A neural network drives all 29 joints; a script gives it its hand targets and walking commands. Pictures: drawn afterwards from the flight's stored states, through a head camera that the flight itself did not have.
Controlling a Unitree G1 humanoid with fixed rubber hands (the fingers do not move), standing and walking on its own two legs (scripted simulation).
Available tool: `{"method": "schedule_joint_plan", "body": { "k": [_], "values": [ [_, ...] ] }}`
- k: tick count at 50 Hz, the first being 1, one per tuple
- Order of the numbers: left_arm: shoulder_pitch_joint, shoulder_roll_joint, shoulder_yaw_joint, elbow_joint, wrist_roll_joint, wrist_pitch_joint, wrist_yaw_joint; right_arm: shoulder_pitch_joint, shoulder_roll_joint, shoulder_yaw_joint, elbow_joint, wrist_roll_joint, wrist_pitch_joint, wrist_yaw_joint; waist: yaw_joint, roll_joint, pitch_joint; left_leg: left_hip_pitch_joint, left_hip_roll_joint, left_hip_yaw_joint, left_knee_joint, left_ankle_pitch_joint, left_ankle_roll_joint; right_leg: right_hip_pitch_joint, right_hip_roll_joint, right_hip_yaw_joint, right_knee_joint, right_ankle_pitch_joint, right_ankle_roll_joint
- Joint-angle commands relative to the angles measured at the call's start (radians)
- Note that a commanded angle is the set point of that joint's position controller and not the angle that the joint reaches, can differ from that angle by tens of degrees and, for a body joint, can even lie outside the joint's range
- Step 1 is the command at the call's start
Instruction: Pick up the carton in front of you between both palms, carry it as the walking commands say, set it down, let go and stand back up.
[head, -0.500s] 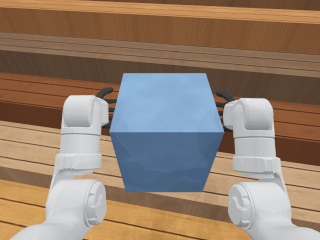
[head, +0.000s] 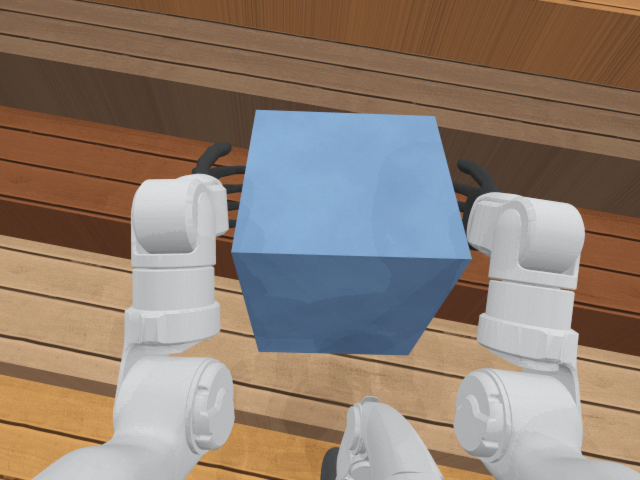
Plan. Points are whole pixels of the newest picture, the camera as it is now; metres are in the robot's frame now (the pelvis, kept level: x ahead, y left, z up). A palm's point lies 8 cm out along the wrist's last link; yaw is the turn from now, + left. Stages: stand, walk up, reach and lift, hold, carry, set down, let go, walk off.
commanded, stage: carry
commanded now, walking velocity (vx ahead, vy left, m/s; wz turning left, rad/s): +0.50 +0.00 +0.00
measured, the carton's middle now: (339, 244) +0.40 +0.00 +0.06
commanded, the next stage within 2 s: none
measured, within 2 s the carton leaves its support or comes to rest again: neither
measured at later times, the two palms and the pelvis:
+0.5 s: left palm out of the picture +0.70 +0.21 +0.42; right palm out of the picture +0.69 -0.09 +0.40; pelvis +0.30 +0.07 +0.20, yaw +2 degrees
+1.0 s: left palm out of the picture +0.97 +0.21 +0.53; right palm out of the picture +0.98 -0.09 +0.54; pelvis +0.60 +0.03 +0.35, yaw +0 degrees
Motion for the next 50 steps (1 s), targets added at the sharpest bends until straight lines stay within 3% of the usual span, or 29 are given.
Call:
{"method": "schedule_joint_plan", "body": {
  "k": [1, 2, 3, 5, 7, 9, 11, 13, 16, 17, 18, 20, 21, 22, 23, 24, 25, 26, 27, 30, 34, 38, 40, 43, 45, 46, 48, 49, 50],
  "values": [
    [-0.737, -1.056, -0.655, -0.185, -0.479, -0.066, -0.179, -0.919, 1.06, 0.611, -0.198, 0.412, -0.027, 0.267, 0.197, -0.393, -0.978, -0.483, -0.311, -0.163, 1.379, -0.02, -0.069, 1.15, -0.309, 1.052, -0.861, 0.867, -0.323],
    [-0.758, -1.087, -0.666, -0.219, -0.527, -0.064, -0.195, -0.868, 1.032, 0.611, -0.176, 0.375, -0.034, 0.252, 0.139, -0.2, -1.042, -0.561, -0.254, -0.31, 1.635, -0.045, -0.016, 1.184, -0.333, 1.042, -0.784, 0.827, -0.324],
    [-0.822, -1.121, -0.705, -0.253, -0.574, -0.071, -0.21, -0.808, 1.003, 0.59, -0.184, 0.324, -0.042, 0.242, 0.13, -0.09, -0.943, -0.666, -0.218, -0.272, 1.678, -0.053, 0.018, 1.132, -0.309, 0.959, -0.74, 0.628, -0.278],
    [-0.954, -1.171, -0.771, -0.332, -0.665, -0.08, -0.242, -0.786, 0.937, 0.54, -0.17, 0.254, -0.058, 0.223, 0.057, 0.016, -0.726, -0.832, -0.138, -0.229, 1.546, -0.075, 0.041, 1.019, -0.265, 0.817, -0.784, 0.357, -0.174],
    [-0.993, -1.184, -0.783, -0.304, -0.717, -0.083, -0.267, -0.765, 0.877, 0.513, -0.132, 0.193, -0.072, 0.206, 0.059, 0.072, -0.613, -0.897, -0.076, -0.18, 1.418, -0.119, 0.034, 0.968, -0.286, 0.713, -0.83, 0.319, -0.121],
    [-1.01, -1.156, -0.759, -0.256, -0.712, -0.08, -0.281, -0.758, 0.86, 0.506, -0.094, 0.163, -0.086, 0.197, 0.107, 0.101, -0.538, -0.966, -0.068, -0.02, 1.296, -0.175, 0.029, 1.014, -0.284, 0.608, -0.858, 0.561, -0.139],
    [-0.99, -1.135, -0.718, -0.211, -0.698, -0.068, -0.288, -0.737, 0.836, 0.49, -0.066, 0.128, -0.079, 0.189, 0.144, -0.015, -0.547, -1.176, -0.058, 0.022, 1.462, -0.259, 0.059, 1.191, -0.317, 0.599, -0.875, 0.743, -0.174],
    [-0.935, -1.105, -0.658, -0.119, -0.672, -0.05, -0.293, -0.745, 0.816, 0.485, -0.023, 0.106, -0.059, 0.172, 0.185, -0.073, -0.529, -1.484, -0.032, -0.031, 1.664, -0.444, 0.084, 1.396, -0.368, 0.628, -0.88, 0.69, -0.181],
    [-0.915, -1.046, -0.572, 0.013, -0.647, -0.027, -0.308, -0.753, 0.76, 0.462, 0.068, 0.088, -0.03, 0.14, 0.128, -0.109, -0.405, -1.448, 0.024, 0.04, 1.418, -0.43, 0.068, 1.245, -0.29, 0.49, -1.019, 0.438, -0.099],
    [-0.901, -1.031, -0.527, 0.057, -0.636, -0.018, -0.312, -0.764, 0.748, 0.445, 0.085, 0.09, -0.02, 0.131, 0.076, -0.097, -0.386, -1.176, 0.031, 0.091, 1.149, -0.349, 0.061, 1.015, -0.257, 0.37, -1.143, 0.551, -0.099],
    [-0.932, -1.011, -0.506, 0.073, -0.612, -0.008, -0.312, -0.801, 0.762, 0.453, 0.096, 0.112, -0.012, 0.126, 0.086, -0.091, -0.356, -0.889, -0.008, 0.21, 0.939, -0.247, 0.058, 0.797, -0.212, 0.257, -1.223, 0.684, -0.103],
    [-0.931, -0.979, -0.444, 0.112, -0.578, 0.014, -0.311, -0.89, 0.808, 0.475, 0.118, 0.18, 0.013, 0.128, -0.037, -0.307, -0.564, -0.375, -0.132, 0.279, 0.821, -0.064, 0.113, 0.706, -0.23, 0.088, -1.038, 1.662, -0.067],
    [-0.931, -0.981, -0.419, 0.115, -0.559, 0.028, -0.309, -0.937, 0.865, 0.504, 0.102, 0.235, 0.03, 0.135, -0.129, -0.371, -0.67, -0.245, -0.154, 0.275, 0.745, -0.005, 0.115, 0.785, -0.253, 0.061, -0.825, 1.946, -0.026],
    [-0.924, -0.972, -0.4, 0.11, -0.535, 0.04, -0.302, -0.983, 0.917, 0.534, 0.058, 0.285, 0.039, 0.143, -0.206, -0.318, -0.744, -0.119, -0.186, 0.208, 0.452, 0.004, 0.104, 0.832, -0.221, 0.067, -0.553, 1.876, 0.018],
    [-0.899, -0.954, -0.369, 0.119, -0.499, 0.044, -0.29, -0.996, 0.967, 0.55, 0.049, 0.33, 0.046, 0.155, -0.21, -0.205, -0.776, 0.09, -0.13, -0.052, 0.223, 0.038, 0.132, 0.647, -0.155, 0.17, -0.259, 1.267, 0.052],
    [-0.86, -0.942, -0.329, 0.119, -0.445, 0.05, -0.275, -0.993, 1.019, 0.58, 0.072, 0.366, 0.036, 0.17, -0.154, 0.239, -0.868, 0.237, 0.214, -0.737, 0.001, 0.506, 0.306, 0.392, 0.084, 0.245, 0.328, 0.33, 0.161],
    [-0.807, -0.869, -0.301, 0.149, -0.387, 0.052, -0.261, -0.95, 1.085, 0.569, 0.095, 0.424, 0.036, 0.189, -0.118, 0.121, -0.972, 0.208, 0.23, -0.805, -0.008, 0.324, 0.33, 0.375, 0.054, 0.441, 0.608, 0.292, 0.126],
    [-0.819, -0.859, -0.278, 0.121, -0.344, 0.046, -0.254, -1.031, 1.106, 0.581, 0.035, 0.463, 0.019, 0.208, -0.094, 0.044, -0.882, 0.122, 0.186, -0.745, 0.011, -0.053, 0.306, 0.273, 0.012, 0.411, 0.658, 0.337, 0.099],
    [-0.856, -0.852, -0.269, 0.093, -0.325, 0.045, -0.25, -1.117, 1.17, 0.606, -0.005, 0.508, 0.014, 0.228, -0.093, -0.038, -0.734, 0.019, 0.174, -0.703, -0.007, -0.215, 0.25, 0.176, -0.022, 0.368, 0.647, 0.347, 0.07],
    [-0.922, -0.797, -0.267, 0.024, -0.301, 0.035, -0.222, -1.283, 1.262, 0.642, -0.074, 0.603, 0.001, 0.266, -0.064, -0.08, -0.553, -0.07, 0.142, -0.487, -0.033, -0.248, 0.181, 0.063, -0.064, 0.317, 0.582, 0.326, 0.025],
    [-0.838, -0.791, -0.266, 0.103, -0.272, 0.038, -0.198, -1.221, 1.238, 0.57, 0.006, 0.579, 0.008, 0.268, -0.084, -0.039, -0.578, 0.081, 0.169, -0.33, -0.047, 0.052, 0.206, -0.043, -0.077, 0.197, 0.467, 0.278, 0.008],
    [-0.79, -0.857, -0.294, 0.227, -0.285, 0.055, -0.205, -1.044, 1.16, 0.453, 0.171, 0.46, 0.026, 0.282, -0.167, 0.06, -0.542, 0.448, 0.273, -0.411, -0.108, 0.102, 0.276, -0.537, -0.114, 0.187, 0.873, 0.037, -0.008],
    [-0.788, -0.88, -0.297, 0.28, -0.296, 0.052, -0.21, -1.012, 1.132, 0.419, 0.225, 0.421, 0.025, 0.293, -0.184, 0.013, -0.452, 0.527, 0.287, -0.397, -0.13, 0.029, 0.239, -0.741, -0.135, 0.211, 0.977, -0.057, -0.003],
    [-0.779, -0.927, -0.303, 0.319, -0.316, 0.038, -0.211, -0.996, 1.122, 0.39, 0.253, 0.403, 0.008, 0.31, -0.096, 0.071, -0.33, 0.274, 0.173, -0.206, -0.246, -0.164, 0.134, -0.6, -0.168, 0.106, 0.77, -0.022, 0.033],
    [-0.835, -0.995, -0.336, 0.297, -0.361, 0.03, -0.212, -1.006, 1.106, 0.37, 0.238, 0.388, -0.006, 0.313, -0.065, 0.101, -0.264, -0.003, 0.125, -0.061, -0.452, -0.049, 0.145, -0.285, -0.179, 0.015, 0.402, -0.012, 0.041],
    [-0.851, -1.035, -0.36, 0.278, -0.396, 0.023, -0.211, -1.037, 1.097, 0.371, 0.216, 0.375, -0.01, 0.306, -0.017, 0.205, -0.285, -0.157, 0.068, 0.126, -0.454, 0.269, 0.137, -0.022, -0.16, -0.022, 0.238, 0.067, 0.016],
    [-0.934, -1.104, -0.416, 0.219, -0.479, 0.01, -0.208, -0.995, 1.069, 0.366, 0.195, 0.358, -0.01, 0.289, 0.053, 0.316, -0.483, -0.135, 0.105, 0.196, -0.228, 1.44, 0.142, 0.357, -0.026, -0.128, 0.052, 0.243, -0.032],
    [-0.958, -1.138, -0.446, 0.161, -0.516, 0.003, -0.207, -0.998, 1.044, 0.371, 0.156, 0.339, -0.009, 0.278, 0.136, 0.385, -0.615, -0.014, 0.14, 0.201, -0.032, 1.784, 0.117, 0.466, 0.018, -0.132, -0.03, 0.204, -0.035],
    [-1.028, -1.166, -0.479, 0.096, -0.552, -0.006, -0.206, -1.014, 1.033, 0.372, 0.115, 0.321, -0.01, 0.267, 0.197, 0.307, -0.712, 0.082, 0.098, 0.197, 0.27, 1.841, 0.076, 0.607, 0.076, -0.103, -0.283, 0.22, -0.017]
  ]
}}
